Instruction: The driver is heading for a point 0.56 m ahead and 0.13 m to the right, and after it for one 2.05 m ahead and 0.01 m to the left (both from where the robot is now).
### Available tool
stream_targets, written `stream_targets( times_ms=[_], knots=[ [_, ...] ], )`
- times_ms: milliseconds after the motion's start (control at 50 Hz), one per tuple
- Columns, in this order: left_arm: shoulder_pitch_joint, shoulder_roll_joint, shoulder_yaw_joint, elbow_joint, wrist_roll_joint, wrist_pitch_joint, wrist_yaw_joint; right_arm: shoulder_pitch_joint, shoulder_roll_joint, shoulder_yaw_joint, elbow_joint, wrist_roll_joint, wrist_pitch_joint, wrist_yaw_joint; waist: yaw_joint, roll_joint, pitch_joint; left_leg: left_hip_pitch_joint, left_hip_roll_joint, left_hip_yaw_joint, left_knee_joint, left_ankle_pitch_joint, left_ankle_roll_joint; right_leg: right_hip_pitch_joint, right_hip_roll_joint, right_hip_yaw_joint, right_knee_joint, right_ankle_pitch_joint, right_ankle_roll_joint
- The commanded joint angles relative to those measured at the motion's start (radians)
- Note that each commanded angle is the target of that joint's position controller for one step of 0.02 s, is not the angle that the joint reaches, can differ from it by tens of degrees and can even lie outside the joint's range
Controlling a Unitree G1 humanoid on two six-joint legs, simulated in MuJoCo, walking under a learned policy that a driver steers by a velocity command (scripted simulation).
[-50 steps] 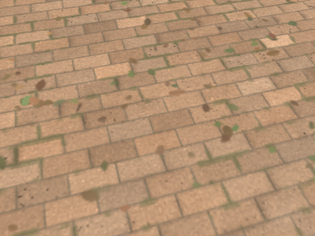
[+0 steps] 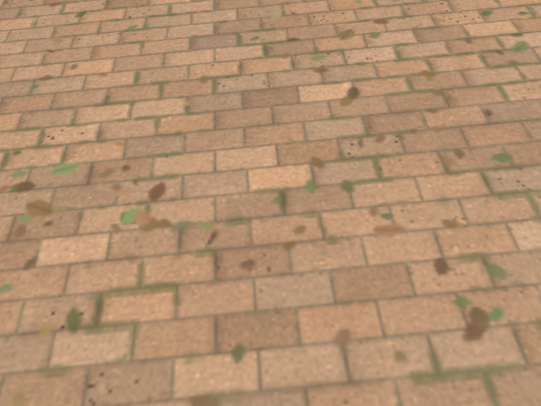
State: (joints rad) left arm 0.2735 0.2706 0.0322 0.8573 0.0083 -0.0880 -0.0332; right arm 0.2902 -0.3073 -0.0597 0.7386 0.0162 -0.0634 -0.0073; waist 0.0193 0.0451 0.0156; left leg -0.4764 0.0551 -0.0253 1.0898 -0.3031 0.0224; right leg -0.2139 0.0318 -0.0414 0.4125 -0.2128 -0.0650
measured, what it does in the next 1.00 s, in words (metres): walks ahead: left foot, then right foot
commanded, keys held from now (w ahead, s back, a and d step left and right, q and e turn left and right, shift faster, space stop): no key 0.32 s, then w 0.64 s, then w+e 0.04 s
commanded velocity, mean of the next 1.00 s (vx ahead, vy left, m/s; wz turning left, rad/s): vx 0.30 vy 0.00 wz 0.00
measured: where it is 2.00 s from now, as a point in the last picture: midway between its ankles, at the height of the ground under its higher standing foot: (316, 391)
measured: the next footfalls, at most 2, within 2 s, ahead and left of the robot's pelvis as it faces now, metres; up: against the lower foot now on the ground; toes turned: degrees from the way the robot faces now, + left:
left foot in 0.30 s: +0.26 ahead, +0.12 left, +0.00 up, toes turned -1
right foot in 0.66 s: +0.25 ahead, -0.13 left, +0.00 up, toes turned -2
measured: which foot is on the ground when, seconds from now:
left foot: up 0.00-0.28, down 0.30-0.66, up 0.68-1.00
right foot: down 0.00-0.30, up 0.32-0.64, down 0.66-1.00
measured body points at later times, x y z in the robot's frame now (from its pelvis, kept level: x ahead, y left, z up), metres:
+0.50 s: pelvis +0.15 +0.01 +0.00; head +0.17 +0.01 +0.45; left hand +0.26 +0.29 -0.13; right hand +0.27 -0.26 -0.11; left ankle +0.22 +0.12 -0.74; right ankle +0.13 -0.12 -0.70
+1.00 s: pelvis +0.32 -0.03 +0.00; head +0.34 -0.06 +0.45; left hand +0.26 +0.23 -0.12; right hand +0.54 -0.27 -0.10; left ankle +0.49 +0.14 -0.69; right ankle +0.21 -0.13 -0.74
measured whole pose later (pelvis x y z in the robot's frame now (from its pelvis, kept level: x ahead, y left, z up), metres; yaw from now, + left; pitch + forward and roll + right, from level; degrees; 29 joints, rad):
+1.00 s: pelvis +0.32 -0.03 +0.00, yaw +0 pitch +2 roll +1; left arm 0.46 0.23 0.02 0.97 0.00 -0.07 0.01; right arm 0.06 -0.27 -0.06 0.76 0.02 -0.07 0.03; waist 0.11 0.04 0.00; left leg -0.64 0.07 -0.02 0.63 0.04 -0.01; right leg 0.03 0.00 -0.02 0.19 -0.26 -0.04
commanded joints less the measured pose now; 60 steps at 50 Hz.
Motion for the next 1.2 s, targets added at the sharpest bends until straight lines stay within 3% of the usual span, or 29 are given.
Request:
stream_targets(
  times_ms=[20, 120, 220, 280, 300, 320, 340, 380, 400, 420, 460, 500, 600, 640, 660, 680, 700, 720, 740, 780, 820, 920, 1040, 1080, 1120, 1140, 1160, 1180, 1200],
  knots=[
    [-0.034, 0.144, 0.029, -0.052, 0.002, -0.016, 0.013, 0.02, -0.066, -0.024, -0.058, -0.019, -0.001, -0.002, -0.03, -0.127, -0.015, -0.133, 0.046, -0.018, -0.034, 0.074, -0.033, 0.111, -0.239, 0.205, -0.205, 0.539, -0.139],
    [-0.016, 0.159, 0.029, -0.023, -0.005, 0.013, 0.04, -0.122, 0.0, 0.002, -0.093, -0.017, 0.006, 0.0, 0.005, -0.12, -0.025, -0.039, 0.014, 0.023, -0.381, 0.277, -0.06, 0.1, -0.182, 0.061, -0.187, 0.699, -0.104],
    [0.016, 0.17, 0.031, 0.015, -0.013, 0.041, 0.044, -0.199, -0.034, -0.006, -0.111, -0.016, -0.003, 0.017, 0.028, -0.12, -0.024, 0.007, -0.017, 0.011, -0.532, 0.29, -0.027, 0.186, -0.231, 0.104, -0.12, 0.667, -0.114],
    [-0.011, 0.161, 0.03, 0.021, -0.023, 0.055, 0.047, -0.108, -0.074, -0.024, -0.079, -0.032, -0.014, 0.017, -0.041, -0.093, -0.067, 0.183, -0.047, 0.028, -0.7, 0.404, 0.035, 0.193, -0.193, 0.11, 0.044, 0.686, -0.069],
    [0.012, 0.145, 0.022, 0.014, -0.003, 0.048, 0.046, -0.049, -0.135, -0.038, -0.067, -0.043, -0.016, 0.007, -0.051, -0.037, -0.146, 0.362, 0.038, -0.052, -0.666, 0.78, 0.076, 0.125, -0.138, 0.085, 0.156, 0.584, -0.022],
    [0.128, 0.08, 0.0, 0.021, 0.018, 0.036, 0.04, -0.02, -0.157, -0.035, -0.063, -0.061, -0.007, 0.0, 0.004, 0.095, -0.275, 0.629, 0.213, -0.235, -0.58, 1.077, 0.219, -0.066, -0.065, 0.067, 0.328, 0.223, 0.041],
    [0.126, 0.081, -0.006, 0.041, 0.008, 0.041, 0.034, 0.024, -0.076, -0.021, -0.049, -0.047, 0.011, 0.001, -0.046, 0.157, -0.346, 0.682, 0.306, -0.359, -0.618, 0.979, 0.323, -0.157, -0.01, 0.087, 0.494, -0.357, 0.078],
    [0.015, 0.163, 0.024, 0.007, -0.034, 0.06, 0.027, 0.023, -0.124, -0.036, -0.024, 0.005, 0.029, 0.005, -0.071, 0.077, -0.193, 0.572, 0.272, -0.412, -0.777, 0.158, 0.278, -0.369, -0.032, 0.076, 0.697, -0.461, 0.078],
    [-0.026, 0.16, 0.028, -0.008, -0.035, 0.068, 0.029, -0.028, -0.125, -0.036, -0.03, 0.007, 0.029, 0.002, -0.058, 0.047, -0.111, 0.456, 0.252, -0.407, -0.852, -0.141, 0.246, -0.401, -0.065, 0.075, 0.685, -0.385, 0.072],
    [-0.045, 0.155, 0.033, -0.018, -0.031, 0.075, 0.034, -0.084, -0.125, -0.035, -0.035, -0.002, 0.023, 0.0, -0.031, 0.071, -0.048, 0.332, 0.229, -0.387, -0.913, -0.239, 0.213, -0.371, -0.085, 0.073, 0.639, -0.331, 0.07],
    [-0.008, 0.118, 0.027, -0.001, -0.019, 0.07, 0.042, -0.152, -0.112, -0.034, -0.042, -0.014, 0.013, -0.001, 0.013, 0.113, -0.029, 0.181, 0.171, -0.286, -0.972, -0.195, 0.179, -0.237, -0.084, 0.045, 0.531, -0.256, 0.065],
    [0.019, 0.092, 0.02, 0.02, -0.007, 0.058, 0.042, -0.178, -0.115, -0.039, -0.042, -0.008, 0.004, 0.0, 0.027, 0.122, -0.055, 0.121, 0.133, -0.19, -0.976, -0.119, 0.173, -0.12, -0.076, 0.021, 0.411, -0.187, 0.053],
    [0.015, 0.101, 0.023, 0.031, -0.009, 0.039, 0.032, -0.147, -0.135, -0.047, -0.011, 0.013, 0.017, -0.001, 0.036, 0.082, -0.072, 0.079, 0.143, -0.162, -0.915, -0.223, 0.157, 0.026, -0.05, -0.026, 0.165, -0.022, 0.034],
    [0.116, 0.105, 0.03, 0.071, -0.013, 0.038, 0.034, -0.163, -0.086, -0.031, -0.01, 0.006, 0.022, -0.001, 0.084, 0.045, -0.052, -0.023, 0.094, -0.121, -0.795, -0.308, 0.11, 0.133, -0.04, -0.02, 0.104, -0.087, 0.012],
    [0.191, 0.146, 0.039, 0.085, -0.012, 0.033, 0.041, -0.186, -0.015, -0.01, -0.026, -0.004, 0.021, 0.003, 0.107, -0.102, -0.027, -0.127, 0.018, -0.041, -0.556, -0.279, 0.054, 0.183, -0.181, 0.193, -0.052, -0.263, -0.031],
    [0.196, 0.236, 0.053, 0.071, -0.011, 0.032, 0.043, -0.199, 0.039, 0.002, -0.056, -0.007, 0.009, 0.006, 0.092, -0.314, 0.022, -0.33, -0.087, 0.07, -0.258, -0.219, -0.002, 0.214, -0.375, 0.551, -0.248, -0.542, -0.122],
    [0.154, 0.27, 0.06, 0.052, 0.015, 0.018, 0.039, -0.209, -0.035, -0.016, -0.076, 0.014, -0.007, 0.002, 0.073, -0.297, 0.073, -0.408, -0.053, -0.041, -0.119, -0.199, 0.022, 0.136, -0.443, 0.736, -0.327, -0.691, -0.206],
    [0.086, 0.22, 0.049, 0.029, 0.007, 0.003, 0.039, -0.184, -0.083, -0.027, -0.064, 0.023, -0.015, 0.002, 0.037, -0.248, 0.101, -0.45, -0.006, -0.072, -0.079, -0.095, 0.032, 0.143, -0.418, 0.68, -0.314, -0.639, -0.186],
    [0.055, 0.18, 0.039, 0.019, -0.004, -0.008, 0.035, -0.16, -0.098, -0.033, -0.043, 0.01, -0.018, 0.004, 0.019, -0.212, 0.081, -0.44, 0.011, -0.069, -0.087, -0.013, 0.032, 0.166, -0.371, 0.577, -0.295, -0.515, -0.147],
    [0.059, 0.158, 0.033, 0.02, -0.012, -0.012, 0.035, -0.176, -0.08, -0.035, -0.03, -0.013, -0.022, 0.001, 0.023, -0.171, 0.051, -0.39, 0.03, -0.049, -0.146, 0.113, 0.014, 0.185, -0.309, 0.424, -0.298, -0.296, -0.102],
    [0.112, 0.126, 0.022, 0.041, -0.008, -0.014, 0.039, -0.201, -0.04, -0.028, -0.029, -0.011, -0.02, 0.007, 0.034, -0.161, 0.028, -0.35, 0.024, -0.019, -0.181, 0.216, -0.009, 0.199, -0.27, 0.316, -0.302, -0.104, -0.096],
    [0.175, 0.131, 0.022, 0.068, -0.008, -0.002, 0.051, -0.317, 0.01, -0.01, -0.059, 0.0, -0.02, 0.024, 0.07, -0.155, 0.048, -0.264, 0.008, 0.024, -0.393, 0.356, -0.041, 0.197, -0.23, 0.168, -0.302, 0.124, -0.091],
    [0.25, 0.142, 0.03, 0.104, -0.022, 0.027, 0.055, -0.467, 0.011, 0.003, -0.114, 0.007, -0.042, 0.061, 0.098, -0.141, 0.122, -0.209, -0.027, 0.035, -0.579, 0.315, -0.023, 0.262, -0.271, 0.189, -0.226, 0.281, -0.107],
    [0.235, 0.16, 0.041, 0.104, -0.021, 0.039, 0.059, -0.423, -0.02, -0.006, -0.107, -0.001, -0.052, 0.064, 0.054, -0.17, 0.084, -0.085, -0.057, 0.031, -0.625, 0.295, 0.001, 0.274, -0.272, 0.195, -0.135, 0.495, -0.078],
    [0.184, 0.168, 0.047, 0.082, -0.024, 0.043, 0.061, -0.221, -0.087, -0.035, -0.047, -0.016, -0.059, 0.049, -0.059, -0.185, -0.054, 0.226, -0.09, 0.055, -0.683, 0.416, 0.052, 0.228, -0.211, 0.167, 0.073, 0.749, -0.022],
    [0.149, 0.146, 0.041, 0.044, -0.013, 0.036, 0.059, -0.063, -0.149, -0.051, -0.012, -0.033, -0.059, 0.033, -0.123, -0.148, -0.189, 0.542, 0.026, -0.034, -0.603, 0.671, 0.103, 0.043, -0.157, 0.15, 0.283, 0.582, 0.02],
    [0.242, 0.032, 0.012, 0.019, 0.008, 0.025, 0.055, 0.032, -0.226, -0.063, 0.003, -0.059, -0.04, 0.018, -0.098, 0.132, -0.382, 0.953, 0.34, -0.323, -0.497, 1.072, 0.232, -0.318, -0.008, 0.083, 0.675, -0.149, 0.089],
    [0.329, 0.058, 0.013, 0.037, -0.02, 0.018, 0.054, 0.03, -0.171, -0.045, -0.017, -0.042, -0.022, 0.021, -0.096, 0.214, -0.581, 0.973, 0.453, -0.506, -0.559, 1.008, 0.326, -0.358, 0.021, 0.2, 0.889, -0.505, 0.108],
    [0.253, 0.144, 0.047, 0.024, -0.05, 0.026, 0.058, -0.045, -0.115, -0.031, -0.028, -0.032, -0.005, 0.018, -0.09, 0.133, -0.44, 0.809, 0.389, -0.375, -0.62, 0.877, 0.292, -0.405, -0.041, 0.191, 0.939, -0.455, 0.113]
  ],
)
Keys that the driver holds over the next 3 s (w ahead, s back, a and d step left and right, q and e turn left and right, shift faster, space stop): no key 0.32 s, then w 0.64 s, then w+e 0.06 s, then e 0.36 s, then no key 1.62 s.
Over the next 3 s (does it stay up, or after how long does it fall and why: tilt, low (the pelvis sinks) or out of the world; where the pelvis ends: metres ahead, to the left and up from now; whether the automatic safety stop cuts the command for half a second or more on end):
stays up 0.55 -0.01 0.00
